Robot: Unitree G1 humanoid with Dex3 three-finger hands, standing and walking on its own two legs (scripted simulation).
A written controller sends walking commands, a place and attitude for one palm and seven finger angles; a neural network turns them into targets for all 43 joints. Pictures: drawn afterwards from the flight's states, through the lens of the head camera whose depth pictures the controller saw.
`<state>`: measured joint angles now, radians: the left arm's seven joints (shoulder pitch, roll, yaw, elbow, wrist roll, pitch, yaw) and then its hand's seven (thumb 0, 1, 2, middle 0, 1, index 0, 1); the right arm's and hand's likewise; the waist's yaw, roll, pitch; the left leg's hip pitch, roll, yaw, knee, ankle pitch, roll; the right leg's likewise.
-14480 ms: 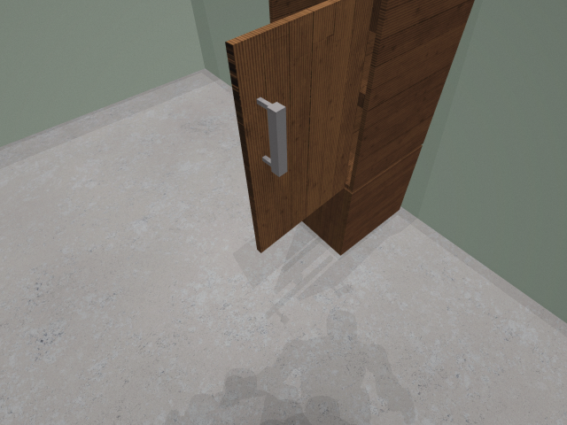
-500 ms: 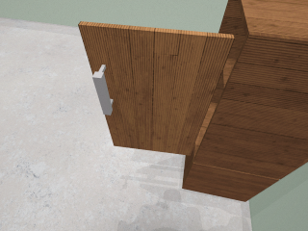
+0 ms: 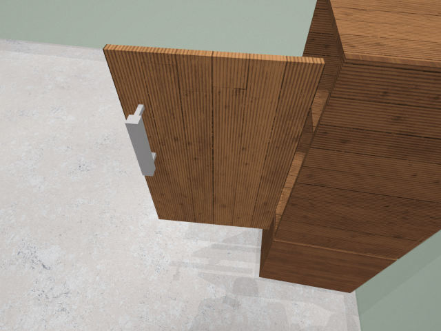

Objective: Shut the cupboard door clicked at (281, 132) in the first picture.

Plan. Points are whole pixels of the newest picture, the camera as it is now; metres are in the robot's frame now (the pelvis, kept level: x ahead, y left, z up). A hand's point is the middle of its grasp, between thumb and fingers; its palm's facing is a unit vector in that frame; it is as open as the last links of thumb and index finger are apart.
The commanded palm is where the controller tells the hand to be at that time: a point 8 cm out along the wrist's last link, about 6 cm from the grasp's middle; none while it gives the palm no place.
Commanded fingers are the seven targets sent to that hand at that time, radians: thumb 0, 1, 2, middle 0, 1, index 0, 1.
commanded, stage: come to a stop and stand still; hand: left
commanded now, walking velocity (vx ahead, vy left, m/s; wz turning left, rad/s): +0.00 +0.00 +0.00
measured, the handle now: (144, 141) +0.47 +0.20 +0.06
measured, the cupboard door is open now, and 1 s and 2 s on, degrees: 94 94 94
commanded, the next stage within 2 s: look again from close up in 0.58 s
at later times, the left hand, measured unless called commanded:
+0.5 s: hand out of the picture +0.00 +0.23 -0.17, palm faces +0.00 -0.98 -0.22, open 7.4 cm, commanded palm none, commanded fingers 0.00 0.90 0.90 -0.20 -0.30 -0.20 -0.30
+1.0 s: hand out of the picture -0.03 +0.22 -0.17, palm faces +0.00 -0.98 -0.18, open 7.4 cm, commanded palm none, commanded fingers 0.00 0.90 0.90 -0.20 -0.30 -0.20 -0.30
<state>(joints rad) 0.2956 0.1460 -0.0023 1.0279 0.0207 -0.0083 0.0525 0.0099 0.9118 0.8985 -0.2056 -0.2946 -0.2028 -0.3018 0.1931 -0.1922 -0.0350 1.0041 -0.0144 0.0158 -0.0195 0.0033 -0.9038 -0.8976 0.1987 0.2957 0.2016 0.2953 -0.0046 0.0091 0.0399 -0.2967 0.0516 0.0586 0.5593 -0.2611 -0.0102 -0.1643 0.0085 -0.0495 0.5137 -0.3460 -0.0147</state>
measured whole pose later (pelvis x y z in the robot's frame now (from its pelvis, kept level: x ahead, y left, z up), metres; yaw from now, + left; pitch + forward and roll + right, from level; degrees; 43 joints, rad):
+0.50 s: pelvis -0.02 +0.04 +0.00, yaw +0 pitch -1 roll +0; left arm 0.30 0.20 -0.01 1.01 0.01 0.01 0.03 0.01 0.91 0.90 -0.20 -0.29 -0.20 -0.30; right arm 0.28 -0.18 0.00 1.03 -0.02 0.00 0.00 0.00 -0.91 -0.90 0.20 0.30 0.20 0.30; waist 0.00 -0.01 0.02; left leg -0.28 -0.02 0.09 0.48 -0.20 0.06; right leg -0.16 -0.06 -0.03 0.48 -0.30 0.04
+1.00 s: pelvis -0.02 +0.05 +0.01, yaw +0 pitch -1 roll +0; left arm 0.32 0.19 -0.03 1.09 0.02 -0.01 0.03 0.01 0.91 0.90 -0.20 -0.29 -0.20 -0.30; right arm 0.22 -0.18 0.00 1.09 -0.01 -0.02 -0.01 0.00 -0.90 -0.90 0.20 0.30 0.20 0.30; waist 0.01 -0.03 0.02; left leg -0.24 -0.02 0.10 0.44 -0.18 0.07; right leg -0.12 -0.07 -0.02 0.42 -0.27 0.05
